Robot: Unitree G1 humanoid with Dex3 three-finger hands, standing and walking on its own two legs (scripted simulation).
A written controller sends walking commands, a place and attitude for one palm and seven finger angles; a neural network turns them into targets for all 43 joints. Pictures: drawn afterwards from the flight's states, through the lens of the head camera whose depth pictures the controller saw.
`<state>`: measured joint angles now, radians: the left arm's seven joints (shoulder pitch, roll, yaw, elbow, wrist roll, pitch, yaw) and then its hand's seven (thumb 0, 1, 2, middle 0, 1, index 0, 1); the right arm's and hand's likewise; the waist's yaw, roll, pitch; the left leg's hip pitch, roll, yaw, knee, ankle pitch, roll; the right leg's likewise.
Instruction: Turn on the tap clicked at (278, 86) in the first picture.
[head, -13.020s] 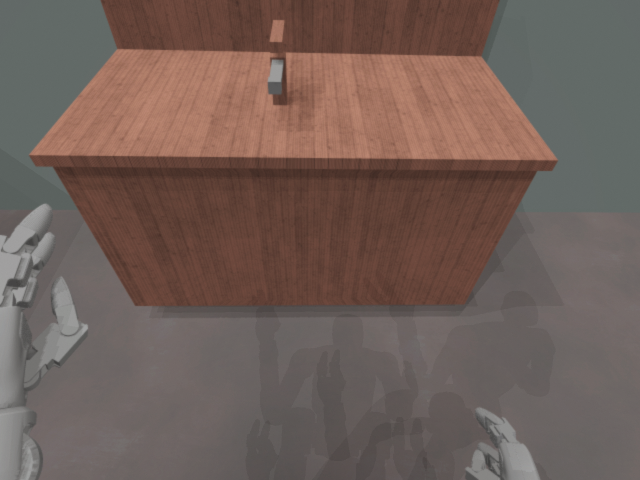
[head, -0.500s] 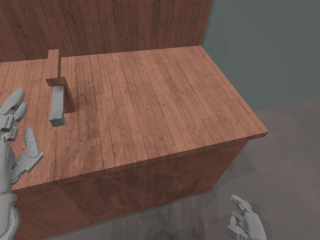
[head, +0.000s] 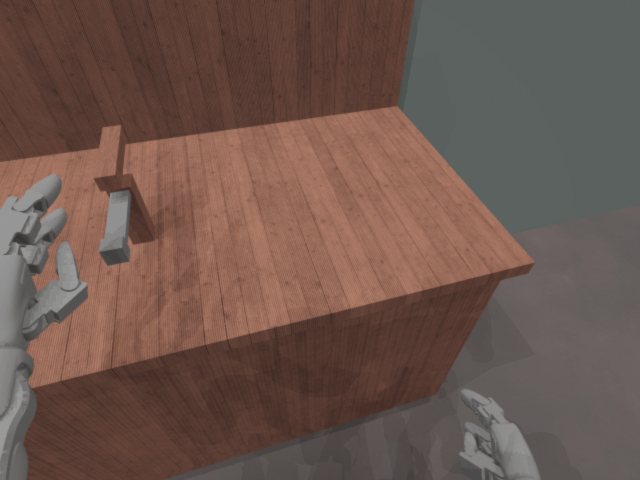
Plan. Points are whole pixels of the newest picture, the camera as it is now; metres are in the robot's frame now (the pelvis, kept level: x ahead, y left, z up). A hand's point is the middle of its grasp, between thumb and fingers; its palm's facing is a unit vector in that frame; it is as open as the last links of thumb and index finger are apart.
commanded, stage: turn the palm inward beside the body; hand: left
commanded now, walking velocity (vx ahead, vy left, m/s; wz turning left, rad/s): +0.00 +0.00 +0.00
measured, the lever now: (115, 250) +0.36 +0.32 +0.09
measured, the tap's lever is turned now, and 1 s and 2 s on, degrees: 0 0 0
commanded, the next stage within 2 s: reach beside the lever's end, fingers flat in 1.98 s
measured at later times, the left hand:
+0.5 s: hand (133, 330) +0.21 +0.20 +0.16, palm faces +0.46 -0.83 -0.31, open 7.4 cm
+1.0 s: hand (128, 355) +0.19 +0.20 +0.14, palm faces +0.51 -0.84 -0.20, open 7.4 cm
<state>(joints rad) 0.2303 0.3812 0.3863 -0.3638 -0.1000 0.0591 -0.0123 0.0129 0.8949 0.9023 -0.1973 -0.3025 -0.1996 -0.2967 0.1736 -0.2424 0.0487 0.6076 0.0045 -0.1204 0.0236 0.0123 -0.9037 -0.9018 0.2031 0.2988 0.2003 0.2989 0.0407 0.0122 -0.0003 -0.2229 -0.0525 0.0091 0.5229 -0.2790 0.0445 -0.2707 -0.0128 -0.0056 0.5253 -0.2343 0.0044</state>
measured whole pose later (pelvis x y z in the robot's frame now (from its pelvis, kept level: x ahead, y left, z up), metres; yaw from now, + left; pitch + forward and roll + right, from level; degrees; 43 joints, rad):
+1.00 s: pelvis +0.01 -0.05 -0.02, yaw +4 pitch +1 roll +0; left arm 0.46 0.26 0.29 -0.44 -0.20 -0.01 0.12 0.02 0.89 0.90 -0.20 -0.30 -0.21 -0.30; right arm 0.21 -0.23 0.03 0.66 0.03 -0.27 -0.10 0.01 -0.91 -0.90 0.20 0.30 0.20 0.30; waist 0.08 0.05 -0.07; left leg -0.34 -0.01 -0.08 0.68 -0.37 -0.02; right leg -0.36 0.02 -0.10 0.68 -0.34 -0.07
